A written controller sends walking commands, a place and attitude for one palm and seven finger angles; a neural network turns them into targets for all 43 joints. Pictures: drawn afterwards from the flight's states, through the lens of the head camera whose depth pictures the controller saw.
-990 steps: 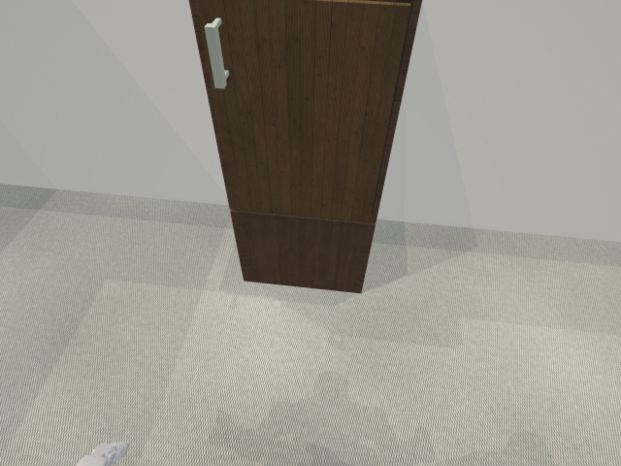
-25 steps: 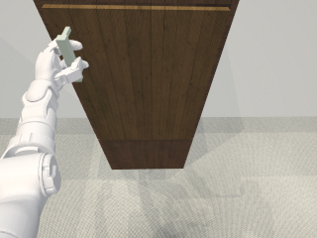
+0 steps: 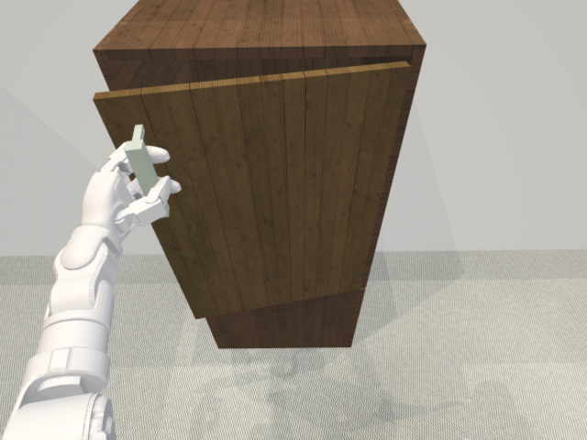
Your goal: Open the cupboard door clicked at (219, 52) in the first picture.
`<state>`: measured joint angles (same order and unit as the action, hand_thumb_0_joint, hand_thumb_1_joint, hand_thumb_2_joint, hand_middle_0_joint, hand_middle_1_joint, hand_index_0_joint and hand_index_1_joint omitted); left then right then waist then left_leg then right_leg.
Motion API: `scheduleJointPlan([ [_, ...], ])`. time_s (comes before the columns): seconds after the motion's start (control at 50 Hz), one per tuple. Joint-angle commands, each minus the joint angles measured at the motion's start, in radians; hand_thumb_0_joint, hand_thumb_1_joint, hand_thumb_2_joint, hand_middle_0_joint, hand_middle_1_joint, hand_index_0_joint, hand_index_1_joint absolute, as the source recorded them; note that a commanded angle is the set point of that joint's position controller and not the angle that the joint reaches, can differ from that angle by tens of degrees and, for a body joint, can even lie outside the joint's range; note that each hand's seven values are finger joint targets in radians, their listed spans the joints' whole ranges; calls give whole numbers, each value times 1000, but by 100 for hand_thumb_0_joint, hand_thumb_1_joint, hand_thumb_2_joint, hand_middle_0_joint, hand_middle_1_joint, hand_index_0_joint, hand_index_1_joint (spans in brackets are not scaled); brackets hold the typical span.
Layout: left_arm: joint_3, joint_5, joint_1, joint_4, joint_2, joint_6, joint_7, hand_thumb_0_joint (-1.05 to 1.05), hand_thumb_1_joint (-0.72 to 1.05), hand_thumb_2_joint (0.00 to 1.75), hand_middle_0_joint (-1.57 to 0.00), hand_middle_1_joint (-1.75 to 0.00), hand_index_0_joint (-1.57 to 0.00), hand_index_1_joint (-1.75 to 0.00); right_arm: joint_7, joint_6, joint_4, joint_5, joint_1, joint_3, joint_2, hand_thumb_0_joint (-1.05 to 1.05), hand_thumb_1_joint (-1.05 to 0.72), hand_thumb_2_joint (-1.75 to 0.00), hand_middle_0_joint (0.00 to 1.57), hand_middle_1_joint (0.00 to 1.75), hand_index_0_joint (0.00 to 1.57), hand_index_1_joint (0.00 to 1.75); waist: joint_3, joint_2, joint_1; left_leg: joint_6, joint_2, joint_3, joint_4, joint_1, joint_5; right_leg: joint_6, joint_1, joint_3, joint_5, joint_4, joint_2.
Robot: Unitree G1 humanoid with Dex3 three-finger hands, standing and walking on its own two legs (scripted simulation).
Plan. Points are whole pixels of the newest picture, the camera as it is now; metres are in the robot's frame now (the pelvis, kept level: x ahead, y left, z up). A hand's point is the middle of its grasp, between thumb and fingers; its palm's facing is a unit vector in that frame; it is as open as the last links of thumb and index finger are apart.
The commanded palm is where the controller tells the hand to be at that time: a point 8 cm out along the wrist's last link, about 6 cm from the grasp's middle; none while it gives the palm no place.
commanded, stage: pull the door open along its arc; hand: left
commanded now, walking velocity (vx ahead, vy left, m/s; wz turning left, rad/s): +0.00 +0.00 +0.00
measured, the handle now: (150, 172) +0.45 +0.20 +0.15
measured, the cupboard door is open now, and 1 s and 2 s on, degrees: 11 41 39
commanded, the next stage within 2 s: open thumb and fingers to let go in 0.96 s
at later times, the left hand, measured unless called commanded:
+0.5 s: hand (187, 236) +0.33 +0.13 +0.15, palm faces +0.44 -0.90 +0.00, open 5.8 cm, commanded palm +0.27 +0.17 +0.15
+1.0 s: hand (234, 307) +0.23 +0.06 +0.15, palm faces +0.28 -0.96 +0.05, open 6.1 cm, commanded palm +0.19 +0.11 +0.15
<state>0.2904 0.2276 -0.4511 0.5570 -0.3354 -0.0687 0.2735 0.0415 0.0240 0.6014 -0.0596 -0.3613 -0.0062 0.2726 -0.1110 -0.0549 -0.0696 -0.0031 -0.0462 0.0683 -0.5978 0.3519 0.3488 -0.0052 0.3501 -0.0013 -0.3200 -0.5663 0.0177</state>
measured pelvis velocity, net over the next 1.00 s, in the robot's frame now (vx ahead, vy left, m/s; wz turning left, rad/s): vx -0.01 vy -0.02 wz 0.06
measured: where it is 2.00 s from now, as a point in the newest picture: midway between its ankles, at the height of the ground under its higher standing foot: outside the picture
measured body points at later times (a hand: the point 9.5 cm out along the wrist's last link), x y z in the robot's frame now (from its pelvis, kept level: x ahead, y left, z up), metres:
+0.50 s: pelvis -0.02 -0.03 +0.01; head -0.04 -0.05 +0.45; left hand +0.30 +0.17 +0.16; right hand +0.19 -0.22 -0.08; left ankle -0.03 +0.11 -0.73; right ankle -0.02 -0.12 -0.73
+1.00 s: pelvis -0.01 -0.02 +0.00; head -0.04 -0.05 +0.45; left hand +0.21 +0.11 +0.15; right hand +0.20 -0.23 -0.08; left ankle -0.03 +0.11 -0.73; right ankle -0.02 -0.12 -0.73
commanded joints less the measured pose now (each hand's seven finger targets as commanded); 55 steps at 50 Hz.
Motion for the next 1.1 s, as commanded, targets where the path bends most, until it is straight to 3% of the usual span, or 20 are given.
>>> scheduleJointPlan([
  [0.0,148,65,-119,-454,-189,5,-119,0,90,90,-40,-135,-40,-135,4,-70,-183,-11,151,36,85,0,-90,-90,20,30,20,30,-262,37,148,-22,36,-30,48,-122,-513,-12,-224,-51,556,28,5],
  [0.02,94,53,-95,-513,-108,35,-187,0,90,90,-40,-135,-40,-135,-4,-80,-180,-9,176,32,77,0,-90,-90,20,30,20,30,-229,-9,139,-13,36,-25,62,-136,-495,-12,-207,-55,528,37,5],
  [0.06,53,33,-21,-570,-39,85,-267,0,90,90,-40,-135,-40,-135,-12,-87,-169,-6,199,31,78,0,-90,-90,20,30,20,30,-171,36,122,-6,30,-33,80,-137,-446,-11,-176,-66,473,53,8],
  [0.08,62,22,-15,-608,-29,102,-326,0,90,90,-40,-135,-40,-135,-10,-87,-168,1,218,31,74,0,-90,-90,20,30,20,30,-155,96,126,-9,30,-36,83,-124,-413,-6,-186,-69,444,64,6],
  [0.1,30,9,11,-656,26,123,-374,0,90,90,-40,-135,-40,-135,-13,-87,-167,3,243,28,65,0,-90,-90,20,30,20,30,-152,88,128,-7,30,-32,92,-132,-393,-6,-184,-66,426,67,3],
  [0.16,-59,-57,-90,-723,103,181,-508,0,90,90,-40,-135,-40,-135,-8,-79,-143,23,276,18,53,0,-90,-90,20,30,20,30,-120,82,99,-4,33,-44,95,-150,-351,-4,-155,-60,366,81,-3],
  [0.18,-74,-93,-125,-724,98,200,-555,0,90,90,-40,-135,-40,-135,-3,-72,-132,33,284,17,53,0,-90,-90,20,30,20,30,-102,100,84,-9,32,-48,94,-154,-322,2,-147,-52,331,96,-8],
  [0.22,-136,-143,-186,-721,163,240,-636,0,90,90,-40,-135,-40,-135,1,-61,-118,45,306,8,38,0,-90,-90,20,30,20,30,-98,68,78,-6,37,-56,101,-160,-284,-3,-129,-47,266,107,-15],
  [0.24,-166,-167,-165,-719,190,256,-660,0,90,90,-40,-135,-40,-135,2,-55,-115,51,313,8,34,0,-90,-90,20,30,20,30,-107,46,83,-7,40,-53,102,-173,-276,-6,-131,-43,256,113,-17],
  [0.28,-191,-199,-163,-708,202,271,-689,0,90,90,-40,-135,-40,-135,10,-43,-108,61,311,7,31,0,-90,-90,20,30,20,30,-141,88,81,-10,41,-56,104,-189,-276,-6,-161,-39,262,122,-23],
  [0.32,-228,-197,-201,-716,246,274,-713,0,90,90,-40,-135,-40,-135,14,-35,-103,65,325,2,21,0,-90,-90,20,30,20,30,-157,90,79,-9,46,-54,105,-200,-281,-8,-179,-34,282,130,-27],
  [0.38,-236,-196,-223,-685,240,261,-698,0,90,90,-40,-135,-40,-135,27,-26,-90,69,326,3,24,0,-90,-90,20,30,20,30,-159,114,74,-12,47,-55,108,-213,-290,-6,-204,-26,318,139,-29],
  [0.44,-254,-180,-252,-681,256,234,-671,0,90,90,-40,-135,-40,-135,35,-27,-88,68,334,-2,18,0,-90,-90,20,30,20,30,-142,92,75,-13,52,-51,116,-219,-284,-6,-204,-22,320,148,-32],
  [0.48,-230,-178,-197,-670,230,221,-655,0,90,90,-40,-135,-40,-135,40,-27,-87,66,338,1,20,0,-90,-90,20,30,20,30,-146,84,91,-14,51,-49,120,-226,-291,-6,-227,-17,334,156,-34],
  [0.68,-262,-147,158,-882,280,197,-626,0,90,90,-40,-135,-40,-135,24,-42,-132,61,355,12,15,0,-90,-90,20,30,20,30,-126,116,137,-14,44,-37,137,-239,-361,-5,-290,-36,424,149,-30],
  [0.84,-465,-193,499,-1200,413,233,-654,0,90,90,-40,-135,-40,-135,-20,-48,-184,67,378,17,-7,0,-90,-90,20,30,20,30,-71,90,130,-16,39,-36,102,-246,-377,-10,-244,-46,429,133,-30],
  [0.88,-491,-221,551,-1220,410,252,-672,0,90,90,-40,-135,-40,-135,-27,-40,-184,71,381,18,-4,0,-90,-90,20,30,20,30,-37,93,125,-14,36,-45,90,-235,-358,-14,-219,-49,391,138,-29],
  [0.98,-520,-284,495,-1223,409,284,-725,0,90,90,-40,-135,-40,-135,-30,-20,-181,85,412,3,-21,0,-90,-90,20,30,20,30,11,110,117,-17,47,-56,71,-231,-312,-19,-166,-36,307,159,-31],
  [1.04,-507,-259,392,-1151,428,298,-744,0,90,90,-40,-135,-40,-135,-21,-6,-166,83,445,-12,-32,0,-90,-90,20,30,20,30,23,119,115,-17,56,-61,77,-230,-260,-17,-143,-29,216,185,-33],
  [1.08,-497,-248,382,-1125,428,305,-745,0,76,84,-39,-134,-39,-134,-16,3,-159,84,454,-15,-35,0,-90,-90,20,30,20,30,13,106,122,-16,58,-64,80,-237,-258,-19,-149,-32,213,190,-33],
])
